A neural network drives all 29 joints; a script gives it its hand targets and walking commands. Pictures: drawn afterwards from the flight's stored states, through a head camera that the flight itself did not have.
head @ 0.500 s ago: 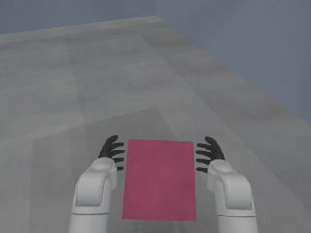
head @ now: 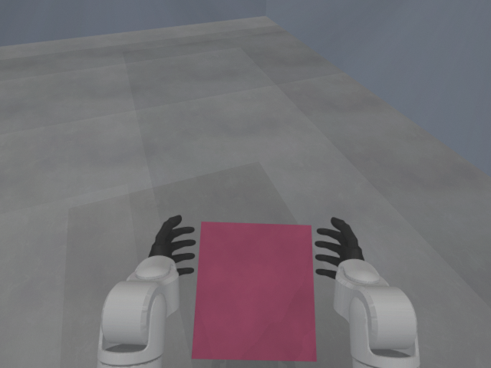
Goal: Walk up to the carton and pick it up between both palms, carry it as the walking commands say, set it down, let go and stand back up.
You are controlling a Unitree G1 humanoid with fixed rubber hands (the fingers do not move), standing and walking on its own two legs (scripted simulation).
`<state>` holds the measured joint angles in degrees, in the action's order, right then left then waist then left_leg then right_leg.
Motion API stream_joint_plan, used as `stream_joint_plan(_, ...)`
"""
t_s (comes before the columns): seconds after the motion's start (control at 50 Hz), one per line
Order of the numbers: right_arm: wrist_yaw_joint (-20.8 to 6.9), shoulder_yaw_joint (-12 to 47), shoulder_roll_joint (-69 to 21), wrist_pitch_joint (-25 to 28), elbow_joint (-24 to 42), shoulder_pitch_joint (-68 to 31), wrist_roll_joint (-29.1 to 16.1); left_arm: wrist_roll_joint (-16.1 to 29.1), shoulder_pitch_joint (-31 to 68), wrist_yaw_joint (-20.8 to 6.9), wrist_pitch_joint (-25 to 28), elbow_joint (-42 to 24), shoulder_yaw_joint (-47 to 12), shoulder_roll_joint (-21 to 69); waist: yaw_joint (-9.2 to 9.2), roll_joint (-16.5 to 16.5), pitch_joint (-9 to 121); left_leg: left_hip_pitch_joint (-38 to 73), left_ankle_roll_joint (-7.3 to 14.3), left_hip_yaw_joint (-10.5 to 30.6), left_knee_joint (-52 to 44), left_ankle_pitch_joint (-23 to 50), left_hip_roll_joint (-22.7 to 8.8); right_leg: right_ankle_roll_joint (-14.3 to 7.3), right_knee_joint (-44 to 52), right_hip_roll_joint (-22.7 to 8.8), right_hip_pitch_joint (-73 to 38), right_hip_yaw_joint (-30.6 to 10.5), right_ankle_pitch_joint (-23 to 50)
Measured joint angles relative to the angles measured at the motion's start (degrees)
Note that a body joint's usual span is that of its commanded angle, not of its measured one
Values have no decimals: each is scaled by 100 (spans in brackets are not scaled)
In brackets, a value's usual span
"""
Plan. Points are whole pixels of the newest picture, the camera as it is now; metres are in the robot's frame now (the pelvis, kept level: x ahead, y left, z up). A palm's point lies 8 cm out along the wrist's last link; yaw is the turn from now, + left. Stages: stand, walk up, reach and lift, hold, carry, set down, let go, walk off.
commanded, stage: carry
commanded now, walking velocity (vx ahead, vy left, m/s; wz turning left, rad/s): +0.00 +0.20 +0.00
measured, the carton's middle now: (252, 285) +0.29 +0.01 -0.03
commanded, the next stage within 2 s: none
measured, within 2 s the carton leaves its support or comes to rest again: neither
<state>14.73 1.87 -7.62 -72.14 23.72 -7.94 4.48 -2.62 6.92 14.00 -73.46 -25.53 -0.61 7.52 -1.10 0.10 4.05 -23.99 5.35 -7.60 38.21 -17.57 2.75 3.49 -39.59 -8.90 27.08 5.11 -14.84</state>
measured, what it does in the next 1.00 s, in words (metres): stands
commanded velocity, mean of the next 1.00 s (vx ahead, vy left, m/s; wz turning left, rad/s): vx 0.00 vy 0.11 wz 0.00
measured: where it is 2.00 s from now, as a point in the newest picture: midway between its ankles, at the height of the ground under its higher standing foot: outside the picture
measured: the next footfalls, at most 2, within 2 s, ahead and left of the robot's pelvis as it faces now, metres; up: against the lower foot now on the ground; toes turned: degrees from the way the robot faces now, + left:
none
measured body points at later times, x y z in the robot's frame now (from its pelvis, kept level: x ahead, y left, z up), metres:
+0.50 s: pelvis -0.01 +0.02 +0.00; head -0.01 +0.01 +0.45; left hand +0.27 +0.15 +0.09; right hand +0.27 -0.12 +0.09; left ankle +0.03 +0.06 -0.72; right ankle +0.05 -0.16 -0.72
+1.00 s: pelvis +0.01 -0.01 +0.01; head -0.01 -0.02 +0.46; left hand +0.29 +0.12 +0.11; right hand +0.28 -0.15 +0.11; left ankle +0.03 +0.06 -0.72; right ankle +0.05 -0.16 -0.72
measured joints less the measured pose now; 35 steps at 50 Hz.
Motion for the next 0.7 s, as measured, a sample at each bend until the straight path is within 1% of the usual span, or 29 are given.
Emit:
stream_joint_plan(0.08,-7,-18,-2,-31,11,-16,31,-5,44,-20,-21,23,0,4,-28,-34,-9,-17,70,-30,36,-2,46,43,-15,-46,11,-32,26)
stream_joint_plan(0.2,-10,-24,-6,-81,-10,-60,53,-46,110,-45,-37,96,22,10,-2,-76,-4,0,130,-72,34,10,81,45,-16,-79,6,-71,44)
stream_joint_plan(0.3,-8,-48,-10,-111,-29,-97,59,-88,176,-53,-37,182,23,18,41,-96,20,-1,130,-63,8,32,89,107,45,-88,-16,-59,96)
stream_joint_plan(0.42,-17,-65,-20,-121,-77,-175,61,-130,228,-38,-39,225,39,24,76,-39,37,10,152,-92,-53,66,111,88,76,-101,-3,-86,121)
stream_joint_plan(0.48,-21,-65,-26,-120,-114,-215,71,-137,241,-33,-45,233,55,25,66,-39,23,29,162,-109,-61,63,106,55,74,-94,-10,-102,113)
stream_joint_plan(0.62,-11,-93,-30,-113,-112,-248,87,-128,300,-23,-61,244,58,33,33,-60,-26,54,137,-104,-61,53,83,107,115,-73,-51,-93,136)
stream_joint_plan(0.7,-13,-92,-34,-121,-128,-269,86,-122,279,-23,-61,234,65,30,7,-46,-57,160,118,-128,-158,75,53,45,184,-30,-127,-110,133)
